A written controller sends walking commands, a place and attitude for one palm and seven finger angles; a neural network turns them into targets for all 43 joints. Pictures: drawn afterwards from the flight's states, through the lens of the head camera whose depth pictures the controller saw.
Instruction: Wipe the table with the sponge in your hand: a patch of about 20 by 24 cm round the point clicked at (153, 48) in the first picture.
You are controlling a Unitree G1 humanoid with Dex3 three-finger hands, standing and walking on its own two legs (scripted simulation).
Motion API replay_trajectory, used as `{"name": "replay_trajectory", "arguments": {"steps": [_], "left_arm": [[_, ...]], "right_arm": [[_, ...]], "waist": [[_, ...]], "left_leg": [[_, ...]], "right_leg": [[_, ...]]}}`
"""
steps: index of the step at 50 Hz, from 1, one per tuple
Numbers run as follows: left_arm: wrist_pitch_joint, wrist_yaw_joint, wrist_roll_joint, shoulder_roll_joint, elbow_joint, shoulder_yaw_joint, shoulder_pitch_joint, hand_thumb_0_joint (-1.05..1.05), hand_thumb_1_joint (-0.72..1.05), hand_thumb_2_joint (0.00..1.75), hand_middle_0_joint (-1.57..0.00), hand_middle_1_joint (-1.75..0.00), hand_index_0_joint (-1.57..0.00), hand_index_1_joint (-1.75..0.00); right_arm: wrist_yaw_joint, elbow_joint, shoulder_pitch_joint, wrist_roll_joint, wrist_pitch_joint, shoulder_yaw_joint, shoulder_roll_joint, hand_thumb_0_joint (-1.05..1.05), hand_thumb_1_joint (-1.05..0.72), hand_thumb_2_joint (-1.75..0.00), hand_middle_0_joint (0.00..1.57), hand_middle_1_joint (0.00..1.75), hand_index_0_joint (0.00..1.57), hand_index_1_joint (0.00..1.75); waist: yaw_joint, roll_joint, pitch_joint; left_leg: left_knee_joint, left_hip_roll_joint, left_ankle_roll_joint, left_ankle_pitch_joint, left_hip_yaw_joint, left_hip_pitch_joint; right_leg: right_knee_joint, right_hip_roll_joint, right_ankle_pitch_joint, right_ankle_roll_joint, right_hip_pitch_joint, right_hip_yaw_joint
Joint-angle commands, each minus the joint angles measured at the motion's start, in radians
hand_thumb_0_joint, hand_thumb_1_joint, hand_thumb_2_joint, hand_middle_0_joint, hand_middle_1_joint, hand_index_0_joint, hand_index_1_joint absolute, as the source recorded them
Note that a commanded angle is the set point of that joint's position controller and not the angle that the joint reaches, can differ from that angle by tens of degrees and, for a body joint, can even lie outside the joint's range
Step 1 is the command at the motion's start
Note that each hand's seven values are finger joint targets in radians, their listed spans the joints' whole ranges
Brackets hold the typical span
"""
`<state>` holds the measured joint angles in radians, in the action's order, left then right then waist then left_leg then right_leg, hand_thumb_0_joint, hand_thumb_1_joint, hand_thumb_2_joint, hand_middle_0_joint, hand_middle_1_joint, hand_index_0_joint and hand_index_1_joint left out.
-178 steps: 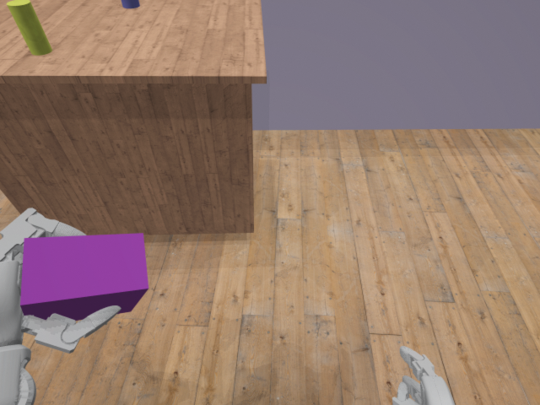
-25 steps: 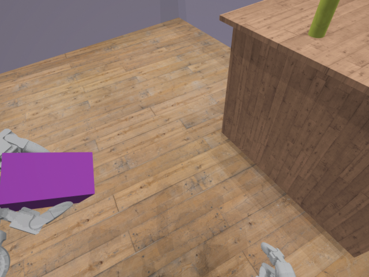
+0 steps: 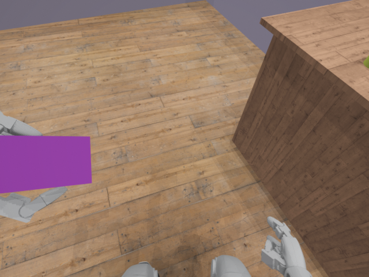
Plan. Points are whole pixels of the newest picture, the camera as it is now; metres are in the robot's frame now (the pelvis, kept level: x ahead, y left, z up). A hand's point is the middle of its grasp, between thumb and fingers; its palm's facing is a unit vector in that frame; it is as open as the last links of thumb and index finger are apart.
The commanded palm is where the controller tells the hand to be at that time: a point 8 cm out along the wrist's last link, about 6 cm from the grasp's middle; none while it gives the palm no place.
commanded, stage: turn to face it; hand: left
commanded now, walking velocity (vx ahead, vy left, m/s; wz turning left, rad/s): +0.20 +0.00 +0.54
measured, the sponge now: (52, 164) +0.25 +0.21 +0.18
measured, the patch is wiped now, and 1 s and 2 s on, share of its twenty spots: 0.00 0.00 0.00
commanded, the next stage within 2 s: none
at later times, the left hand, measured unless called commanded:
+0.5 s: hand (107, 133) +0.30 +0.14 +0.19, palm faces +0.30 -0.85 -0.43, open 10.5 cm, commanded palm +0.25 +0.20 +0.19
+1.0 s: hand (186, 130) +0.32 +0.02 +0.18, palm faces +0.01 -0.83 -0.55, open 10.5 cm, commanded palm +0.28 +0.09 +0.19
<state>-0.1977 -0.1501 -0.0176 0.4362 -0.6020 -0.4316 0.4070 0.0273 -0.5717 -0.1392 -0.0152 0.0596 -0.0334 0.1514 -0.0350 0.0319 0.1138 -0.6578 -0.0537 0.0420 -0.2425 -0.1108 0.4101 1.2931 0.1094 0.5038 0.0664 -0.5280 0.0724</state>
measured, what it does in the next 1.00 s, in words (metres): steps to the right, turning right: right foot, then left foot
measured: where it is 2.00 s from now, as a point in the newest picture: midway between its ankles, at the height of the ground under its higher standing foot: outside the picture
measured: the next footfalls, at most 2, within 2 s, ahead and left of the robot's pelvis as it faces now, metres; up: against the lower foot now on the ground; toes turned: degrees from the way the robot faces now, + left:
right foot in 0.26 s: +0.13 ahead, -0.16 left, +0.00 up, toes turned -5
left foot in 0.60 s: +0.12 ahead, +0.05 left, +0.00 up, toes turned -1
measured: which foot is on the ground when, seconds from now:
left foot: down 0.00-0.26, up 0.28-0.58, down 0.60-0.98, up 1.00-1.00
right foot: up 0.00-0.24, down 0.26-0.62, up 0.64-0.96, down 0.98-1.00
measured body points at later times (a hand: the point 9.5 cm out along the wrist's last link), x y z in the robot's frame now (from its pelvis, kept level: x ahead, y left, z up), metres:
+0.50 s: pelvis +0.07 -0.07 +0.01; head +0.10 -0.08 +0.46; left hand +0.28 +0.19 +0.21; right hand +0.26 -0.33 -0.05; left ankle +0.06 +0.05 -0.68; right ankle +0.09 -0.15 -0.72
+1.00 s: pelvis +0.02 -0.11 +0.00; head +0.07 -0.15 +0.45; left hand +0.32 +0.06 +0.21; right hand +0.09 -0.35 -0.11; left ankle +0.08 +0.04 -0.72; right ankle +0.01 -0.20 -0.72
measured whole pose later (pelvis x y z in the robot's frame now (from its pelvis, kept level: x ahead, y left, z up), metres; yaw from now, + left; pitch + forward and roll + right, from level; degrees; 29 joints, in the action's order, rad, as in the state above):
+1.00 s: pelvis +0.02 -0.11 +0.00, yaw -22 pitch -1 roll -2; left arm -0.18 -0.12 -0.02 0.42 -0.55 -0.38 0.46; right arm -0.02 -0.53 -0.24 -0.01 0.05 0.03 0.16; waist 0.00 -0.08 0.14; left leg -0.73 -0.28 -0.08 -0.38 -0.24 0.31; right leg 0.60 0.00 0.26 -0.01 -0.30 0.15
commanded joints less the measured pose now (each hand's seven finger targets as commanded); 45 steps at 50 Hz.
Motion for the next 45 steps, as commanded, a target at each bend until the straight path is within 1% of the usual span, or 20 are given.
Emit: {"name": "replay_trajectory", "arguments": {"steps": [1,7,10,11,13,15,17,19,22,25,28,29,30,31,32,33,34,37,41,45], "left_arm": [[-0.083,-0.011,-0.043,0.094,-0.299,-0.111,0.130,0.00,0.10,1.30,-1.20,-1.60,-1.20,-1.60],[-0.061,-0.007,-0.027,0.048,-0.120,-0.029,0.003,0.00,0.10,1.30,-1.20,-1.60,-1.20,-1.60],[-0.038,-0.010,-0.004,0.036,-0.027,0.032,-0.131,0.00,0.10,1.30,-1.20,-1.60,-1.20,-1.60],[-0.032,-0.012,0.007,0.053,-0.017,0.041,-0.185,0.00,0.10,1.30,-1.20,-1.60,-1.20,-1.60],[-0.017,-0.019,0.017,0.125,-0.044,0.034,-0.276,0.00,0.10,1.30,-1.20,-1.60,-1.20,-1.60],[-0.011,-0.015,0.002,0.109,-0.024,0.034,-0.242,0.00,0.10,1.30,-1.20,-1.60,-1.20,-1.60],[-0.043,-0.017,-0.009,0.137,-0.120,-0.021,-0.209,0.00,0.10,1.30,-1.20,-1.60,-1.20,-1.60],[-0.068,-0.019,-0.014,0.145,-0.163,-0.062,-0.099,0.00,0.10,1.30,-1.20,-1.60,-1.20,-1.60],[-0.079,-0.023,-0.027,0.147,-0.153,-0.115,0.063,0.00,0.10,1.30,-1.20,-1.60,-1.20,-1.60],[-0.085,-0.027,-0.032,0.134,-0.169,-0.121,0.085,0.00,0.10,1.30,-1.20,-1.60,-1.20,-1.60],[-0.076,-0.024,-0.030,0.113,-0.141,-0.095,0.085,0.00,0.10,1.30,-1.20,-1.60,-1.20,-1.60],[-0.076,-0.023,-0.027,0.120,-0.139,-0.094,0.063,0.00,0.10,1.30,-1.20,-1.60,-1.20,-1.60],[-0.075,-0.017,-0.024,0.121,-0.145,-0.085,0.045,0.00,0.10,1.30,-1.20,-1.60,-1.20,-1.60],[-0.081,-0.011,-0.024,0.125,-0.131,-0.090,0.060,0.00,0.10,1.30,-1.20,-1.60,-1.20,-1.60],[-0.090,-0.006,-0.013,0.130,-0.153,-0.072,0.029,0.00,0.10,1.30,-1.20,-1.60,-1.20,-1.60],[-0.097,-0.002,0.002,0.103,-0.157,-0.034,0.005,0.00,0.10,1.30,-1.20,-1.60,-1.20,-1.60],[-0.092,0.005,0.001,0.079,-0.164,0.000,-0.019,0.00,0.10,1.30,-1.20,-1.60,-1.20,-1.60],[-0.063,0.006,0.009,0.081,-0.209,0.018,-0.080,0.00,0.10,1.30,-1.20,-1.60,-1.20,-1.60],[-0.051,0.006,-0.003,0.090,-0.161,-0.008,-0.037,0.00,0.10,1.30,-1.20,-1.60,-1.20,-1.60],[-0.046,0.005,-0.016,0.115,-0.154,-0.053,0.020,0.00,0.10,1.30,-1.20,-1.60,-1.20,-1.60]], "right_arm": [[0.006,0.121,-0.002,-0.007,0.074,-0.036,0.150,0.00,-0.90,-0.90,0.20,0.30,0.20,0.30],[0.046,0.086,-0.023,0.000,0.090,-0.016,0.154,0.00,-0.90,-0.90,0.20,0.30,0.20,0.30],[0.057,0.074,-0.001,0.005,0.088,0.008,0.148,0.00,-0.90,-0.90,0.20,0.30,0.20,0.30],[0.059,0.072,0.004,0.006,0.086,0.013,0.138,0.00,-0.90,-0.90,0.20,0.30,0.20,0.30],[0.064,0.089,0.037,0.018,0.085,0.029,0.121,0.00,-0.90,-0.90,0.20,0.30,0.20,0.30],[0.050,0.088,0.042,0.018,0.091,0.011,0.147,0.00,-0.90,-0.90,0.20,0.30,0.20,0.30],[0.045,0.082,0.071,0.019,0.071,0.020,0.133,0.00,-0.90,-0.90,0.20,0.30,0.20,0.30],[0.041,0.099,0.070,0.023,0.057,0.022,0.122,0.00,-0.90,-0.90,0.20,0.30,0.20,0.30],[0.032,0.137,0.070,0.024,0.032,0.009,0.119,0.00,-0.90,-0.90,0.20,0.30,0.20,0.30],[0.020,0.172,0.051,0.014,0.014,0.004,0.130,0.00,-0.90,-0.90,0.20,0.30,0.20,0.30],[0.020,0.182,0.010,0.002,-0.010,-0.009,0.149,0.00,-0.90,-0.90,0.20,0.30,0.20,0.30],[0.025,0.183,0.006,0.001,-0.014,-0.019,0.164,0.00,-0.90,-0.90,0.20,0.30,0.20,0.30],[0.029,0.192,0.007,-0.004,-0.015,-0.034,0.188,0.00,-0.90,-0.90,0.20,0.30,0.20,0.30],[0.028,0.201,0.010,0.002,-0.016,-0.031,0.188,0.00,-0.90,-0.90,0.20,0.30,0.20,0.30],[0.026,0.203,0.023,0.017,-0.006,-0.023,0.177,0.00,-0.90,-0.90,0.20,0.30,0.20,0.30],[0.016,0.192,0.004,0.021,0.001,-0.018,0.170,0.00,-0.90,-0.90,0.20,0.30,0.20,0.30],[0.005,0.182,-0.015,0.015,0.003,-0.028,0.190,0.00,-0.90,-0.90,0.20,0.30,0.20,0.30],[-0.014,0.183,-0.013,0.007,0.015,-0.027,0.200,0.00,-0.90,-0.90,0.20,0.30,0.20,0.30],[-0.017,0.181,-0.020,0.008,0.036,-0.022,0.196,0.00,-0.90,-0.90,0.20,0.30,0.20,0.30],[-0.022,0.177,-0.038,0.007,0.049,-0.023,0.193,0.00,-0.90,-0.90,0.20,0.30,0.20,0.30]], "waist": [[0.034,-0.284,-0.262],[0.036,-0.217,-0.234],[0.049,-0.170,-0.212],[0.043,-0.085,-0.206],[0.028,0.198,-0.190],[0.046,0.266,-0.161],[0.047,0.116,-0.205],[0.047,0.070,-0.255],[0.059,0.058,-0.306],[0.064,0.066,-0.325],[0.039,0.023,-0.343],[0.037,-0.007,-0.335],[0.042,-0.092,-0.313],[0.055,-0.287,-0.288],[0.063,-0.380,-0.253],[0.054,-0.296,-0.218],[0.048,-0.241,-0.200],[0.046,-0.285,-0.172],[0.036,-0.317,-0.138],[0.041,-0.328,-0.183]], "left_leg": [[0.347,-0.222,0.141,0.100,0.291,-0.156],[0.329,-0.228,0.113,0.098,0.160,-0.174],[0.196,-0.191,0.045,-0.028,0.096,-0.140],[0.099,-0.150,0.011,-0.088,0.054,-0.130],[-0.213,0.015,-0.063,-0.317,0.011,0.071],[-0.460,0.014,-0.090,-0.273,0.104,0.137],[-0.483,-0.006,-0.110,-0.248,0.106,0.135],[-0.369,0.004,-0.111,-0.234,0.070,0.088],[-0.173,0.014,-0.115,-0.204,0.038,0.051],[-0.020,0.015,-0.115,-0.157,0.037,0.010],[0.211,-0.010,-0.105,0.041,0.018,-0.190],[0.256,-0.060,-0.089,0.147,0.028,-0.277],[0.271,-0.187,-0.038,0.323,0.122,-0.360],[0.289,-0.347,0.039,0.560,0.255,-0.428],[0.302,-0.443,0.093,0.664,0.321,-0.384],[0.278,-0.439,0.105,0.718,0.298,-0.371],[0.245,-0.406,0.095,0.747,0.198,-0.401],[0.252,-0.322,0.020,0.631,0.010,-0.316],[0.289,-0.344,0.008,0.449,-0.030,-0.231],[0.196,-0.340,-0.024,0.404,-0.081,-0.261]], "right_leg": [[-0.193,0.008,-0.120,0.017,-0.001,0.008],[-0.505,-0.060,-0.111,0.014,0.149,0.075],[-0.776,-0.098,-0.195,0.004,0.310,0.095],[-0.883,-0.065,-0.261,-0.012,0.338,0.043],[-0.977,0.216,-0.551,-0.165,0.368,-0.416],[-1.010,0.253,-0.586,-0.212,0.353,-0.529],[-0.907,0.212,-0.822,-0.227,0.397,-0.369],[-0.870,0.178,-0.949,-0.225,0.432,-0.273],[-0.843,0.158,-0.967,-0.235,0.484,-0.284],[-0.834,0.151,-0.932,-0.241,0.479,-0.338],[-0.768,0.092,-0.825,-0.167,0.388,-0.319],[-0.729,0.051,-0.744,-0.134,0.315,-0.301],[-0.671,-0.018,-0.523,-0.092,0.183,-0.269],[-0.518,-0.099,-0.095,-0.046,0.017,-0.177],[-0.316,-0.100,0.073,-0.023,-0.022,-0.107],[-0.252,-0.084,0.049,-0.025,-0.040,-0.109],[-0.263,-0.074,-0.008,-0.024,-0.069,-0.089],[-0.355,-0.074,-0.115,-0.013,0.031,0.009],[-0.482,-0.086,-0.107,0.003,0.124,0.066],[-0.668,-0.106,-0.156,-0.004,0.231,0.094]]}}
